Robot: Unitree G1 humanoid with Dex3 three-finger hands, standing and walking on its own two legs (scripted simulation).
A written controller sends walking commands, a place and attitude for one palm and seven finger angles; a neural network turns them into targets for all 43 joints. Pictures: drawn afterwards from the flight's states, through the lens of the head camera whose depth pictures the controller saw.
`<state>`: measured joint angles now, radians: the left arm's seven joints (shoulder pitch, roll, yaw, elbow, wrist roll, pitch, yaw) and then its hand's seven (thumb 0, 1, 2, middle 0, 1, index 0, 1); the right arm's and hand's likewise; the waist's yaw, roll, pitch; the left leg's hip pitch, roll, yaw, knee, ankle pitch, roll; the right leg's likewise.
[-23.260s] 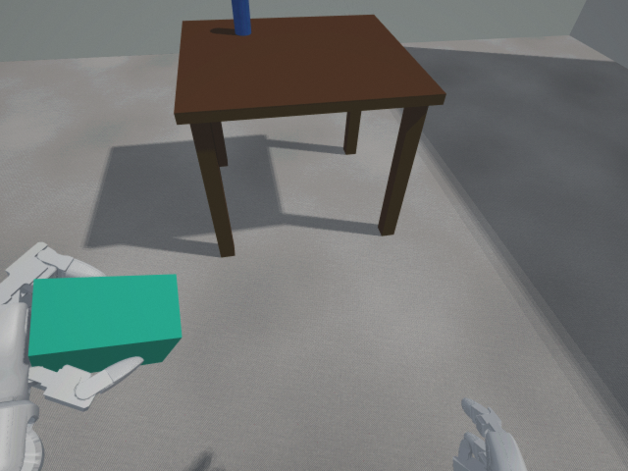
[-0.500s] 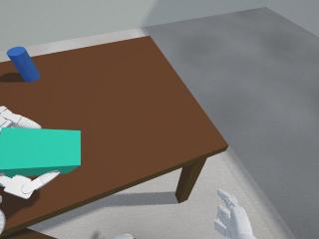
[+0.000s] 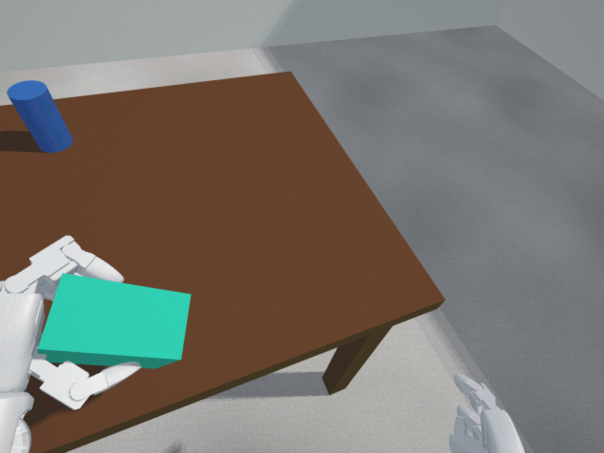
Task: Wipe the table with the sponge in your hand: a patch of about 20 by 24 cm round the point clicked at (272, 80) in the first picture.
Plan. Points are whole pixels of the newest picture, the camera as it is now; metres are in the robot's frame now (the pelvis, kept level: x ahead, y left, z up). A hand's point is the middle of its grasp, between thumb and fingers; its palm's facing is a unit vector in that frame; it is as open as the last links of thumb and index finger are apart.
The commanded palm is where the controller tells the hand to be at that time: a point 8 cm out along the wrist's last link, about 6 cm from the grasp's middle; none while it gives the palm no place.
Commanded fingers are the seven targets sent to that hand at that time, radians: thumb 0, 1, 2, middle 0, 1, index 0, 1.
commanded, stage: come to a stop and stand still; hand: left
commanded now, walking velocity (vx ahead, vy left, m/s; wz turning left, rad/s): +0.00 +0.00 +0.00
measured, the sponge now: (134, 329) +0.22 +0.20 +0.09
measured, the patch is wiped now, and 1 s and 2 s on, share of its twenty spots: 0.00 0.00 0.00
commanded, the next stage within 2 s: look again from close up in 0.98 s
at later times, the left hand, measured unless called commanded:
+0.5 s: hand (30, 313) +0.21 +0.28 +0.14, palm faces +0.33 -0.84 -0.43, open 10.6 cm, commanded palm +0.14 +0.30 +0.18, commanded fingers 0.00 0.10 1.30 -1.20 -1.60 -1.20 -1.60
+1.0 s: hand (60, 327) +0.20 +0.24 +0.14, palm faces +0.28 -0.87 -0.40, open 10.6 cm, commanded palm +0.14 +0.29 +0.18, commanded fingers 0.00 0.10 1.30 -1.20 -1.60 -1.20 -1.60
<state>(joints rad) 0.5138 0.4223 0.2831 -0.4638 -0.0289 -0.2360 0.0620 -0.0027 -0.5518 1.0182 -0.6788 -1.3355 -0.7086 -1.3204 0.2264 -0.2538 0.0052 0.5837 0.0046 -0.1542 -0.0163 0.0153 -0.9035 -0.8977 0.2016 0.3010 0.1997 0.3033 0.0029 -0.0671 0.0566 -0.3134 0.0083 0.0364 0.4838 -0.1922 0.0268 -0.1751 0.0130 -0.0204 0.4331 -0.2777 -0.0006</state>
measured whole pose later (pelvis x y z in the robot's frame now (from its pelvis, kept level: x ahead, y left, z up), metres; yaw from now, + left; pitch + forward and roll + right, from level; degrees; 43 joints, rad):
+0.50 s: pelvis -0.01 +0.02 +0.00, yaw +1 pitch +2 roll -2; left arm 0.43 0.40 0.36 -0.47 -0.03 -0.18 0.08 0.00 -0.55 1.02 -0.68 -1.33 -0.71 -1.32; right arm 0.15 -0.18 0.07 0.55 -0.01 -0.12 -0.01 0.01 -0.90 -0.90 0.21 0.30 0.20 0.30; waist 0.02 -0.03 0.09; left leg -0.33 -0.02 0.03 0.44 -0.14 0.05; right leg -0.18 -0.01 -0.04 0.38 -0.23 0.03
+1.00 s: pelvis -0.02 +0.01 +0.00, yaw +1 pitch +1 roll -2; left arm 0.48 0.39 0.31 -0.49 -0.04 -0.19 0.07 -0.01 -0.55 1.02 -0.69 -1.33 -0.72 -1.31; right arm 0.20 -0.22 0.04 0.57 0.00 -0.14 -0.04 0.02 -0.90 -0.90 0.20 0.30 0.20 0.30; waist 0.00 -0.02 0.06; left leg -0.32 0.01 0.01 0.44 -0.14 0.03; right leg -0.16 0.01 -0.05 0.36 -0.21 0.01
